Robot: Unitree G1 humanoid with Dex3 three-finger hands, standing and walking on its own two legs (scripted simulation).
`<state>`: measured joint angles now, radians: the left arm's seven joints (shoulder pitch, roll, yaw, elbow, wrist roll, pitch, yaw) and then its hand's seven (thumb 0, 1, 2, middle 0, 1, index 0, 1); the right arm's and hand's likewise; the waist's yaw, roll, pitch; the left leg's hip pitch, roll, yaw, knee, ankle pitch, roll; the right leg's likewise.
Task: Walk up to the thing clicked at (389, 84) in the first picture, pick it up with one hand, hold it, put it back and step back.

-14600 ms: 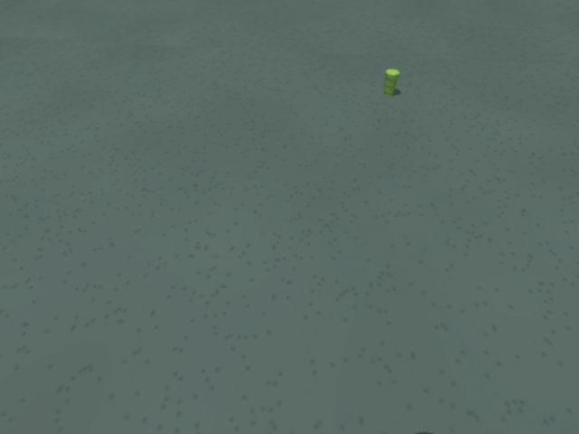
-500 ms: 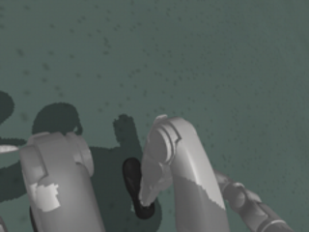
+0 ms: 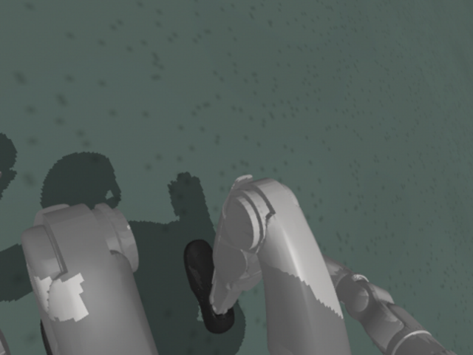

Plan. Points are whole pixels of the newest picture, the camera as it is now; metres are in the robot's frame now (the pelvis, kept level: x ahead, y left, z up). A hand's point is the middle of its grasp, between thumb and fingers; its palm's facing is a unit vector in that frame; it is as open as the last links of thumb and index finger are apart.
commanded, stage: close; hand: left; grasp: from the side
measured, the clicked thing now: out of the picture +0.41 +0.30 -0.20
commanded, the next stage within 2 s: settle in 0.18 s
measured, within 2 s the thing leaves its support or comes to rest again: leaves its support in 0.18 s
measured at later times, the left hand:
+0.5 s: hand out of the picture +0.40 +0.30 -0.18, palm faces +0.44 -0.90 +0.01, open 10.9 cm
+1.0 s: hand out of the picture +0.37 +0.33 -0.07, palm faces +0.42 -0.91 -0.01, open 11.0 cm
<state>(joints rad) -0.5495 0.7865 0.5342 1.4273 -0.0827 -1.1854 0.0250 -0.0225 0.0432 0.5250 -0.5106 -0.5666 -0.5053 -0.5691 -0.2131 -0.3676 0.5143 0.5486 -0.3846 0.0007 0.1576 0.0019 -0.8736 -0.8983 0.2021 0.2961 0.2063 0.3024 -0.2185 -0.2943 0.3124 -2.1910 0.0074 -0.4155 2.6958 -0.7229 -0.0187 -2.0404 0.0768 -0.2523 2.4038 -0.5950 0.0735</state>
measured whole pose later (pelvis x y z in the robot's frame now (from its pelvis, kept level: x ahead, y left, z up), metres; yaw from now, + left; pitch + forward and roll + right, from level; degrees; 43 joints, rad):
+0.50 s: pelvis +0.00 +0.00 +0.00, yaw +0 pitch +11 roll -18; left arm -0.56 0.78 0.52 1.37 -0.08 -1.16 0.04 -0.03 -0.39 0.85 -0.68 -0.96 -0.67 -0.94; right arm -0.19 -0.37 0.50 0.56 -0.38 0.01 0.17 0.00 -0.90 -0.91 0.20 0.30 0.21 0.30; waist -0.22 -0.29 0.32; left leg -2.19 0.01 -0.41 2.69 -0.73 -0.02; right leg -2.04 0.07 -0.25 2.40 -0.60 0.07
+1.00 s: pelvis +0.01 -0.01 +0.03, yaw +4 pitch +19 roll -15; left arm -0.44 0.58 0.41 0.91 -0.13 -0.87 -0.04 -0.03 -0.46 0.95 -0.70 -0.99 -0.67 -0.98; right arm -0.08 -0.33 0.28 0.59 -0.23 0.04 0.16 0.00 -0.90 -0.90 0.20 0.30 0.21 0.30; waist -0.13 -0.14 0.09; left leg -2.24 0.01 -0.30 2.57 -0.70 -0.01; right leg -2.10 0.02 -0.18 2.37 -0.63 0.05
